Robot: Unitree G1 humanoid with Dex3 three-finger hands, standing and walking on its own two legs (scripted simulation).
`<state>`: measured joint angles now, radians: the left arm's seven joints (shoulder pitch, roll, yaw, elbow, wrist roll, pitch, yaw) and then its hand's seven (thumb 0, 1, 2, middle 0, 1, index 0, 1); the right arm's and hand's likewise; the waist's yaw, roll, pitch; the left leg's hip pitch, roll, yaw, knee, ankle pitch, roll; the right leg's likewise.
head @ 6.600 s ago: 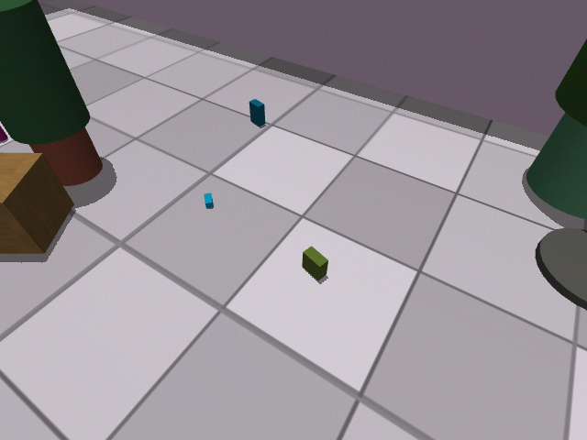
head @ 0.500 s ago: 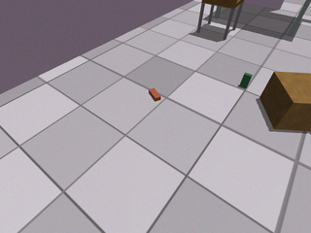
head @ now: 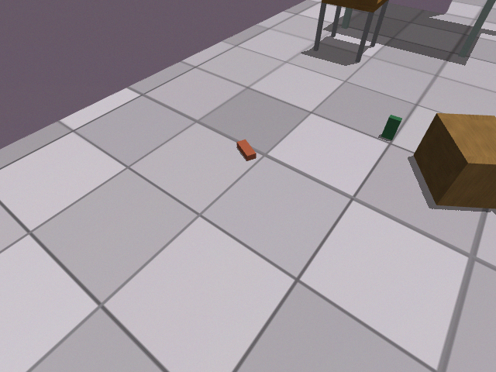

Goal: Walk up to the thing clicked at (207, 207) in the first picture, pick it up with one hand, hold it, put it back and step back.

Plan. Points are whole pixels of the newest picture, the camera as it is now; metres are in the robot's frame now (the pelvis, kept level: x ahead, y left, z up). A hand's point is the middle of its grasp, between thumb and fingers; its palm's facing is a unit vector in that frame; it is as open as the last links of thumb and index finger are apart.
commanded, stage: stand
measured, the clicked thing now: out of the picture +0.37 -1.31 -0.76
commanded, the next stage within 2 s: walk up in 0.02 s
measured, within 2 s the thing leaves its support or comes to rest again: neither
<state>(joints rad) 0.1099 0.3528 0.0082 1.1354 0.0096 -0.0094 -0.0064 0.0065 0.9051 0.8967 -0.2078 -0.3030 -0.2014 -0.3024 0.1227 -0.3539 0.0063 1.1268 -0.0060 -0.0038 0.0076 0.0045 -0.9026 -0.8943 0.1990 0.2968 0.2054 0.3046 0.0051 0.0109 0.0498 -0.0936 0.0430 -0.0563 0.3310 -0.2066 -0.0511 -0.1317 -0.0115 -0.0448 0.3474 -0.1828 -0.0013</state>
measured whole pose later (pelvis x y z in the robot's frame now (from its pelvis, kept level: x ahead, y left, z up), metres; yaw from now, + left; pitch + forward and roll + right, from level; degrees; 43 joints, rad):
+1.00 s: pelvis +0.34 +0.00 -0.01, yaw -4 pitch -2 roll +1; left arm 0.25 0.37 0.04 0.88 0.00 -0.09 -0.05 0.00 0.90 0.90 -0.21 -0.30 -0.20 -0.30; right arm 0.26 -0.42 -0.06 0.89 0.00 -0.05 0.06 0.01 -0.90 -0.89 0.20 0.30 0.21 0.30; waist 0.02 0.05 0.07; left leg -0.45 0.06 -0.02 1.06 -0.32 0.03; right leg -0.18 -0.02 -0.06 0.48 -0.26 -0.04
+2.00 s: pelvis +0.75 -0.07 +0.00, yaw -11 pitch -2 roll +2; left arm 0.40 0.32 0.02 0.89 0.00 -0.06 -0.02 0.01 0.90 0.90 -0.21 -0.30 -0.20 -0.30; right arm 0.17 -0.45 -0.07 0.82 -0.01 0.01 0.09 0.01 -0.90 -0.89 0.20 0.30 0.20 0.30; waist 0.05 0.10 0.09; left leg -0.51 0.04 -0.09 1.00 -0.22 -0.01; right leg -0.17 0.03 0.05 0.37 -0.16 -0.05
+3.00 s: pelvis +1.10 +0.10 -0.05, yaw -61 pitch -2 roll +2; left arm 0.12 0.38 0.06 0.59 0.07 0.09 -0.04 0.01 0.90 0.90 -0.21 -0.30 -0.20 -0.30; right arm 0.15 -0.35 -0.07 0.72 0.01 0.01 -0.02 0.00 -0.90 -0.89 0.20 0.30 0.21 0.31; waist 0.02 -0.08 0.22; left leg -0.31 0.03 -0.01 0.77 -0.43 -0.05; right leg -0.54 0.06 0.17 0.79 -0.25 -0.01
